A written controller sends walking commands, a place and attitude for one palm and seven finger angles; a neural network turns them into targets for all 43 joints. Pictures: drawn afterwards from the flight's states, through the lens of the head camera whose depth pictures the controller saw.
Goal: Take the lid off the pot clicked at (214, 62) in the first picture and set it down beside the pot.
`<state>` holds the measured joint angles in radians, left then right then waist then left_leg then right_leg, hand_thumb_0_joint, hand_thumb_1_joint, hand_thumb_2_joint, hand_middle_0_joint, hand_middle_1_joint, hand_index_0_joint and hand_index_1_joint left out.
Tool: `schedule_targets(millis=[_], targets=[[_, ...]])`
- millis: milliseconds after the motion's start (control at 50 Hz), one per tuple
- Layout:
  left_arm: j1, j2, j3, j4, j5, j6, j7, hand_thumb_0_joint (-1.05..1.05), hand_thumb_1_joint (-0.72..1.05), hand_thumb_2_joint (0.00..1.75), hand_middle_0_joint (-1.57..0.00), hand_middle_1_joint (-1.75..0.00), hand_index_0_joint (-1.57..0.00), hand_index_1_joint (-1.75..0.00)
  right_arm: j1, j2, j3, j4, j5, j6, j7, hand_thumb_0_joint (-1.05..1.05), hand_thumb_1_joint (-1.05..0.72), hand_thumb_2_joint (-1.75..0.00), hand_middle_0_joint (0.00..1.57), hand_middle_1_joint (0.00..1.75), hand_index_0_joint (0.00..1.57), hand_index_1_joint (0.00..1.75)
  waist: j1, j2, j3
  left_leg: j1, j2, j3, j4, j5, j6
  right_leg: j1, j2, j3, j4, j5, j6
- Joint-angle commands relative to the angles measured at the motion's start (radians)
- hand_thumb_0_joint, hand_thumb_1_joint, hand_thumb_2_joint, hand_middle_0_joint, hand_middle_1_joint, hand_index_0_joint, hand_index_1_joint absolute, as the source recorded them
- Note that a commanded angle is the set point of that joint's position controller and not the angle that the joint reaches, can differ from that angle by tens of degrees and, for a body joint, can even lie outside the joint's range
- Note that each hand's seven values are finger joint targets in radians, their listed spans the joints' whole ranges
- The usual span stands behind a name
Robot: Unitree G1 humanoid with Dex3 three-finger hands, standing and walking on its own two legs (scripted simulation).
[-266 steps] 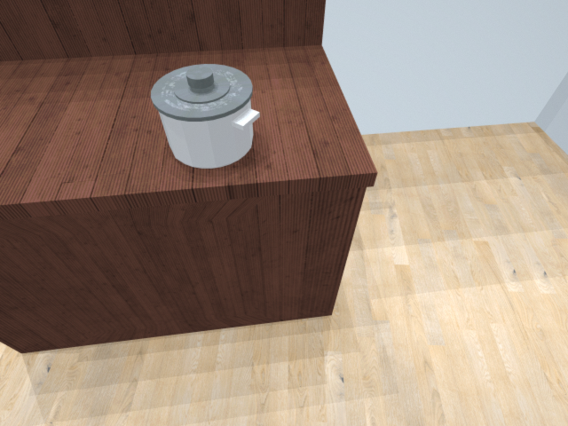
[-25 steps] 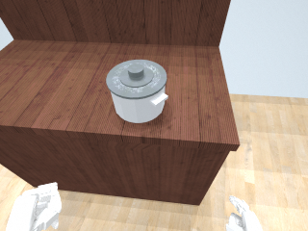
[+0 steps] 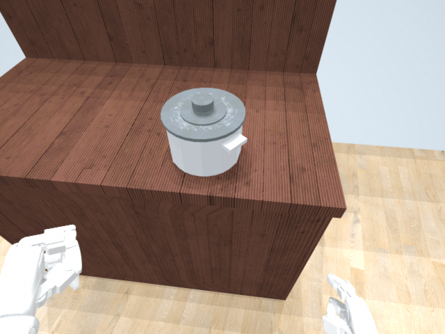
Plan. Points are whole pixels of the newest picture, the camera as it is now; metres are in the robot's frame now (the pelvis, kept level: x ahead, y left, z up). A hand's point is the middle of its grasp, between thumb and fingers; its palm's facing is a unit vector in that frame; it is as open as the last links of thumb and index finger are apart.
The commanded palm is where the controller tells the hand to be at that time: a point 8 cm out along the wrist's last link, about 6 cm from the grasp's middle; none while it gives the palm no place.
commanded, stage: raise the hand higher, near the body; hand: left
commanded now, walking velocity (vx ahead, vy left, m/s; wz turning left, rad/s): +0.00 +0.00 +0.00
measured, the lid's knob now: (202, 102) +0.54 +0.12 +0.13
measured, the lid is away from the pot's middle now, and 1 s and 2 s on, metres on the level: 0.00 0.00 0.00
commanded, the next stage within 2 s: reach forward and open the fingers in 0.08 s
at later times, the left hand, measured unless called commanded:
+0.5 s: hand (52, 255) +0.18 +0.27 +0.12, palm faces -0.07 -0.08 -0.99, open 3.0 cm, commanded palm +0.16 +0.26 +0.19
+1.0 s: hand (62, 218) +0.21 +0.26 +0.16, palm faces -0.14 -0.02 -0.99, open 8.0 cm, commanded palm +0.19 +0.25 +0.23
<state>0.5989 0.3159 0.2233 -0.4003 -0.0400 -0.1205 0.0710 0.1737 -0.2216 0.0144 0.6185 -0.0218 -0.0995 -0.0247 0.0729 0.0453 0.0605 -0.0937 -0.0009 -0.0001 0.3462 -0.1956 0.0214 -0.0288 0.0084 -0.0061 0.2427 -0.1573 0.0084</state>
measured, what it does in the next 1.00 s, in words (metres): shifts its weight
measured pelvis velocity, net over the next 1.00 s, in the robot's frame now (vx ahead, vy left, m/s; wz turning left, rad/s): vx -0.05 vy -0.01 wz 0.02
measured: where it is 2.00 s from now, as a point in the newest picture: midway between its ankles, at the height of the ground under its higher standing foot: outside the picture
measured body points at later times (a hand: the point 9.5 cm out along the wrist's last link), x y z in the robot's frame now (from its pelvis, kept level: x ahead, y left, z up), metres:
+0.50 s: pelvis -0.02 -0.01 -0.01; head -0.01 -0.06 +0.44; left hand +0.17 +0.27 +0.17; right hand +0.20 -0.23 -0.11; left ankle +0.00 +0.10 -0.75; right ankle -0.01 -0.13 -0.75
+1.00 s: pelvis -0.05 -0.01 +0.00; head -0.04 -0.05 +0.44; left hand +0.22 +0.25 +0.21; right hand +0.17 -0.22 -0.10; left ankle +0.00 +0.10 -0.75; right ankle -0.01 -0.13 -0.75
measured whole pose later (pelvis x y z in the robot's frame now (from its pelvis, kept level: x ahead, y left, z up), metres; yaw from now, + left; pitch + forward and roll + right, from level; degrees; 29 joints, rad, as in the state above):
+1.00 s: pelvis -0.05 -0.01 +0.00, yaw +1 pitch -4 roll +0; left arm -0.06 0.72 0.09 -0.22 0.69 0.00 -0.40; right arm 0.10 -0.30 0.04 0.61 0.02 0.08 -0.02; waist 0.10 0.12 0.07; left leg -0.16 -0.02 -0.01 0.34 -0.11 0.02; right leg -0.14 -0.01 -0.02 0.34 -0.13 0.00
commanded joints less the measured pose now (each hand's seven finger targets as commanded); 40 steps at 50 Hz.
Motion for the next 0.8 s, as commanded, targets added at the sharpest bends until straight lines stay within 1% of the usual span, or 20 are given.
schedule_targets(millis=[0, 160, 180, 200, 220, 260, 280, 320, 380, 440, 460, 480, 520, 580, 620, 660, 700, 740, 760, 780], targets=[[-0.033, 0.147, 0.12, -0.236, -0.003, -0.078, 0.022, 0.0, 0.9, 0.9, -1.3, -1.5, -1.3, -1.5, -0.105, -0.12, -0.05, -0.15, -0.001, -0.068, -0.007, 0.0, -0.9, -0.9, 0.2, 0.3, 0.2, 0.3, -0.006, 0.019, -0.087, 0.073, -0.013, 0.006, -0.04, 0.19, -0.002, -0.051, 0.053, -0.039, -0.033, 0.097, -0.013], [-0.08, 0.171, 0.162, -0.253, -0.013, -0.094, 0.025, 0.0, 0.9, 0.9, -1.3, -1.5, -1.3, -1.5, -0.123, -0.124, -0.051, -0.143, 0.002, -0.072, -0.006, 0.0, -0.9, -0.9, 0.2, 0.3, 0.2, 0.3, -0.005, 0.017, -0.072, 0.073, -0.017, 0.013, -0.045, 0.15, -0.003, -0.057, 0.058, -0.028, -0.053, 0.067, -0.01], [-0.179, 0.43, 0.1, -0.334, 0.408, -0.008, 0.058, 0.0, 0.87, 0.91, -1.29, -1.46, -1.29, -1.46, -0.096, -0.213, -0.022, -0.172, -0.034, -0.016, 0.001, 0.0, -0.9, -0.9, 0.2, 0.3, 0.2, 0.3, -0.022, 0.127, -0.105, -0.07, -0.031, 0.01, -0.011, 0.161, -0.005, -0.119, 0.046, -0.032, 0.095, 0.065, -0.006], [-0.192, 0.332, 0.098, -0.39, 0.41, 0.043, 0.073, 0.0, 0.84, 0.93, -1.28, -1.43, -1.28, -1.43, -0.118, -0.159, -0.03, -0.211, -0.02, 0.018, 0.013, 0.0, -0.9, -0.9, 0.2, 0.3, 0.2, 0.3, -0.001, 0.175, -0.112, -0.11, -0.022, 0.002, -0.017, 0.176, -0.01, -0.107, 0.047, -0.063, 0.129, 0.044, -0.026], [-0.111, 0.345, 0.076, -0.347, 0.511, 0.09, 0.085, 0.0, 0.81, 0.95, -1.27, -1.39, -1.27, -1.39, -0.116, -0.171, -0.039, -0.206, -0.017, 0.047, 0.021, 0.0, -0.9, -0.9, 0.2, 0.3, 0.2, 0.3, 0.021, 0.157, -0.12, -0.112, -0.013, 0.002, -0.008, 0.136, -0.01, -0.117, 0.051, -0.049, 0.15, 0.003, -0.028], [0.004, 0.408, 0.119, -0.297, 0.629, 0.182, 0.068, 0.0, 0.74, 0.99, -1.25, -1.32, -1.25, -1.32, -0.16, -0.18, -0.04, -0.234, 0.01, 0.113, 0.04, 0.0, -0.9, -0.9, 0.2, 0.3, 0.2, 0.3, 0.045, 0.092, -0.15, -0.145, -0.02, 0.02, 0.026, 0.129, -0.008, -0.095, 0.069, -0.018, 0.157, -0.008, -0.034], [-0.106, 0.44, 0.102, -0.317, 0.685, 0.201, 0.052, 0.0, 0.71, 1.02, -1.24, -1.29, -1.24, -1.29, -0.164, -0.185, -0.039, -0.228, 0.01, 0.145, 0.04, 0.0, -0.9, -0.9, 0.2, 0.3, 0.2, 0.3, 0.03, 0.039, -0.165, -0.146, -0.026, 0.023, 0.036, 0.124, -0.004, -0.1, 0.055, -0.012, 0.155, -0.021, -0.03], [-0.181, 0.481, 0.085, -0.27, 0.751, 0.231, 0.01, 0.0, 0.65, 1.06, -1.22, -1.22, -1.22, -1.22, -0.192, -0.188, -0.043, -0.217, 0.018, 0.167, 0.03, 0.0, -0.9, -0.9, 0.2, 0.3, 0.2, 0.3, 0.023, 0.022, -0.177, -0.124, -0.024, 0.015, 0.051, 0.123, 0.006, -0.124, 0.047, -0.006, 0.149, -0.026, -0.025], [-0.288, 0.555, 0.092, -0.233, 0.772, 0.255, -0.087, 0.0, 0.55, 1.13, -1.19, -1.11, -1.19, -1.11, -0.218, -0.192, -0.043, -0.197, 0.033, 0.168, 0.016, 0.0, -0.9, -0.9, 0.2, 0.3, 0.2, 0.3, 0.012, 0.002, -0.239, -0.079, -0.031, 0.007, 0.059, 0.164, 0.016, -0.097, 0.036, -0.001, 0.14, 0.039, -0.013], [-0.322, 0.552, 0.057, -0.161, 0.734, 0.254, -0.195, 0.0, 0.46, 1.19, -1.16, -1.0, -1.16, -1.0, -0.238, -0.192, -0.036, -0.185, 0.036, 0.154, -0.003, 0.0, -0.9, -0.9, 0.2, 0.3, 0.2, 0.3, 0.005, -0.042, -0.17, -0.07, -0.046, 0.002, 0.04, 0.184, 0.025, -0.117, 0.033, -0.019, 0.111, 0.091, 0.003], [-0.333, 0.546, 0.05, -0.172, 0.733, 0.257, -0.228, 0.0, 0.43, 1.21, -1.15, -0.97, -1.15, -0.97, -0.269, -0.186, -0.031, -0.201, 0.044, 0.141, 0.0, 0.0, -0.9, -0.9, 0.2, 0.3, 0.2, 0.3, 0.004, -0.012, -0.17, -0.056, -0.047, 0.001, 0.038, 0.182, 0.024, -0.124, 0.043, -0.011, 0.099, 0.093, 0.004], [-0.419, 0.582, 0.056, -0.163, 0.726, 0.238, -0.255, 0.0, 0.4, 1.22, -1.14, -0.93, -1.14, -0.93, -0.239, -0.19, -0.028, -0.182, 0.038, 0.14, -0.011, 0.0, -0.9, -0.9, 0.2, 0.3, 0.2, 0.3, -0.001, -0.033, -0.187, -0.043, -0.054, 0.004, 0.031, 0.184, 0.027, -0.105, 0.032, -0.022, 0.094, 0.094, 0.007], [-0.473, 0.645, 0.093, -0.114, 0.724, 0.21, -0.304, 0.0, 0.34, 1.25, -1.12, -0.86, -1.12, -0.86, -0.244, -0.191, -0.023, -0.175, 0.032, 0.13, -0.028, 0.0, -0.9, -0.9, 0.2, 0.3, 0.2, 0.3, 0.006, -0.045, -0.169, -0.031, -0.06, 0.008, 0.02, 0.175, 0.033, -0.108, 0.031, -0.023, 0.076, 0.092, 0.013], [-0.589, 0.684, 0.1, -0.088, 0.738, 0.174, -0.373, 0.0, 0.25, 1.29, -1.08, -0.76, -1.08, -0.76, -0.244, -0.183, -0.012, -0.174, 0.024, 0.12, -0.03, 0.0, -0.9, -0.9, 0.2, 0.3, 0.2, 0.3, 0.009, -0.006, -0.199, 0.001, -0.071, 0.009, 0.012, 0.201, 0.035, -0.087, 0.027, -0.024, 0.06, 0.109, 0.01], [-0.59, 0.684, 0.12, -0.026, 0.717, 0.147, -0.4, 0.0, 0.19, 1.31, -1.06, -0.68, -1.06, -0.68, -0.228, -0.181, -0.015, -0.176, 0.025, 0.123, -0.03, 0.0, -0.9, -0.9, 0.2, 0.3, 0.2, 0.3, 0.017, -0.034, -0.17, 0.008, -0.076, 0.017, 0.005, 0.202, 0.036, -0.09, 0.032, -0.031, 0.049, 0.113, 0.011], [-0.584, 0.68, 0.135, -0.055, 0.71, 0.132, -0.416, 0.0, 0.13, 1.32, -1.03, -0.61, -1.03, -0.61, -0.243, -0.178, -0.017, -0.202, 0.03, 0.115, -0.013, 0.0, -0.9, -0.9, 0.2, 0.3, 0.2, 0.3, 0.025, 0.0, -0.212, 0.028, -0.075, 0.014, 0.009, 0.224, 0.031, -0.078, 0.046, -0.023, 0.045, 0.132, 0.007], [-0.651, 0.642, 0.09, -0.03, 0.69, 0.11, -0.426, 0.0, 0.08, 1.33, -1.01, -0.54, -1.01, -0.54, -0.224, -0.172, -0.016, -0.19, 0.028, 0.12, -0.011, 0.0, -0.9, -0.9, 0.2, 0.3, 0.2, 0.3, 0.016, -0.005, -0.19, 0.04, -0.084, 0.027, -0.003, 0.204, 0.034, -0.089, 0.036, -0.037, 0.035, 0.107, 0.009], [-0.703, 0.663, 0.094, -0.024, 0.695, 0.102, -0.431, 0.0, 0.02, 1.35, -0.98, -0.47, -0.98, -0.47, -0.227, -0.18, -0.018, -0.193, 0.03, 0.123, -0.009, 0.0, -0.9, -0.9, 0.2, 0.3, 0.2, 0.3, 0.019, -0.008, -0.185, 0.037, -0.084, 0.028, -0.016, 0.17, 0.033, -0.098, 0.039, -0.036, 0.026, 0.064, 0.007], [-0.695, 0.658, 0.097, -0.042, 0.715, 0.113, -0.428, 0.0, 0.0, 1.36, -0.97, -0.44, -0.97, -0.44, -0.246, -0.176, -0.02, -0.207, 0.033, 0.113, 0.0, 0.0, -0.9, -0.9, 0.2, 0.3, 0.2, 0.3, 0.021, 0.019, -0.204, 0.036, -0.081, 0.019, -0.011, 0.174, 0.03, -0.1, 0.054, -0.024, 0.025, 0.057, 0.001], [-0.763, 0.688, 0.108, -0.028, 0.714, 0.103, -0.428, 0.0, -0.03, 1.36, -0.96, -0.4, -0.96, -0.4, -0.228, -0.18, -0.018, -0.188, 0.027, 0.119, -0.003, 0.0, -0.9, -0.9, 0.2, 0.3, 0.2, 0.3, 0.02, -0.002, -0.226, 0.042, -0.086, 0.026, -0.014, 0.167, 0.034, -0.081, 0.037, -0.03, 0.026, 0.044, 0.0]])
